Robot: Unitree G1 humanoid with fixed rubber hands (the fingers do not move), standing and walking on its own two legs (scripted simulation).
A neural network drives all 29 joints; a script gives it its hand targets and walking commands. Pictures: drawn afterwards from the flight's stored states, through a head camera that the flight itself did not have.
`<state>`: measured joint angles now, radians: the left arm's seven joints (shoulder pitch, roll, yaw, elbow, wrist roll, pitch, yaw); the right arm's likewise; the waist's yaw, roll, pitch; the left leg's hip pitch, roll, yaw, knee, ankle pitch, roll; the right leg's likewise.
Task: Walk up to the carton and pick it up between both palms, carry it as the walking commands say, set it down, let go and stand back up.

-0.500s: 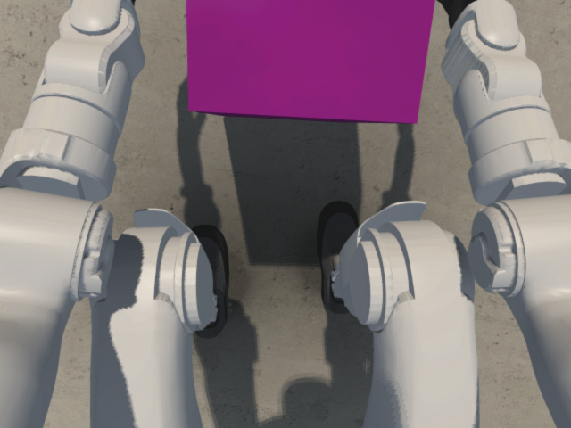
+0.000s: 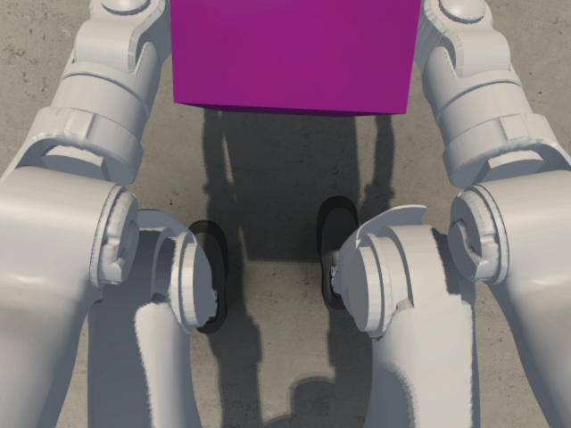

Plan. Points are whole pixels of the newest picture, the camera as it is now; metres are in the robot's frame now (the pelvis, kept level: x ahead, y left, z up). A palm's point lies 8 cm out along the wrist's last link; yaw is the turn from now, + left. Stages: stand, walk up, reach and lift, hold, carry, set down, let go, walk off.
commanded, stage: reach and lift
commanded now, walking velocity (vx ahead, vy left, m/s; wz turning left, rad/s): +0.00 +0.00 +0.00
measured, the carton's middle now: (287, 49) +0.50 -0.03 -0.23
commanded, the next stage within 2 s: none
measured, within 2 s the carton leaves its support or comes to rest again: leaves its support in 0.66 s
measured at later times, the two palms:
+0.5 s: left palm out of the picture +0.56 +0.11 -0.18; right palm out of the picture +0.55 -0.17 -0.17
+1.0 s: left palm out of the picture +0.55 +0.11 -0.14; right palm out of the picture +0.55 -0.16 -0.12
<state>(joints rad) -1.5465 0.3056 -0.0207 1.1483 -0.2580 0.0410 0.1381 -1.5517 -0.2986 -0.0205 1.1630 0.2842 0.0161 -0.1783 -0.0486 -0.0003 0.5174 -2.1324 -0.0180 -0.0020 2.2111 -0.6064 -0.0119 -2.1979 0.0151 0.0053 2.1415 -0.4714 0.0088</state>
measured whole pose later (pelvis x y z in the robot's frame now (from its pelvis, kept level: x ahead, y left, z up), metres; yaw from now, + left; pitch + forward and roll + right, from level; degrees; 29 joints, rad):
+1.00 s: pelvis +0.00 +0.00 +0.01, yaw +3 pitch +26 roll +0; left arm -1.44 0.28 0.10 0.93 -0.09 0.29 0.10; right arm -1.46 -0.18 -0.35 0.89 0.01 0.24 -0.06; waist -0.10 -0.01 0.52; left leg -2.06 -0.08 -0.01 2.20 -0.60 -0.02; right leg -2.09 0.03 0.04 2.15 -0.52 0.05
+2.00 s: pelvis -0.03 +0.00 +0.09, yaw +3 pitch +23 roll +1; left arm -1.35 0.16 0.29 0.64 0.05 0.45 0.07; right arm -1.36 -0.06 -0.46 0.53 -0.12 0.43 -0.07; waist -0.09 0.03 0.52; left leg -1.81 -0.09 0.00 1.91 -0.51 -0.01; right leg -1.84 0.03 0.07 1.88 -0.44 0.05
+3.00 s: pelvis -0.03 +0.01 +0.19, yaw +2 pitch +14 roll +1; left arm -1.19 0.09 0.30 0.58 0.07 0.47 0.06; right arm -1.17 -0.01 -0.45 0.43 -0.13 0.46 -0.06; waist -0.09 0.02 0.52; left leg -1.36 -0.08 -0.01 1.56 -0.45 0.00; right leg -1.39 0.03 0.08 1.53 -0.39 0.05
